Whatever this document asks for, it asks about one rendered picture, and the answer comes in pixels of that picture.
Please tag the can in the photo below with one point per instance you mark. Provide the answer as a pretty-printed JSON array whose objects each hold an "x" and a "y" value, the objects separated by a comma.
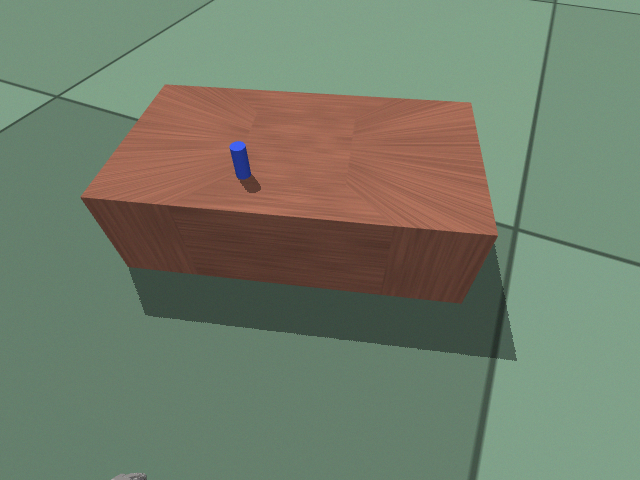
[{"x": 240, "y": 160}]

